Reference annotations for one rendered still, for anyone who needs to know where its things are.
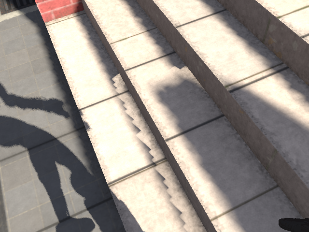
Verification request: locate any right robot hand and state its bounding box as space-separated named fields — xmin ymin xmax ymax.
xmin=278 ymin=217 xmax=309 ymax=232

